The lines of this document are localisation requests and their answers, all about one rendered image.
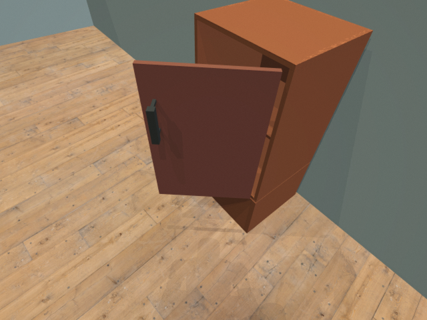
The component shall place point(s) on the cupboard door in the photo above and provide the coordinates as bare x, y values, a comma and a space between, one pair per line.
213, 119

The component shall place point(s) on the handle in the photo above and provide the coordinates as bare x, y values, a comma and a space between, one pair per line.
153, 123

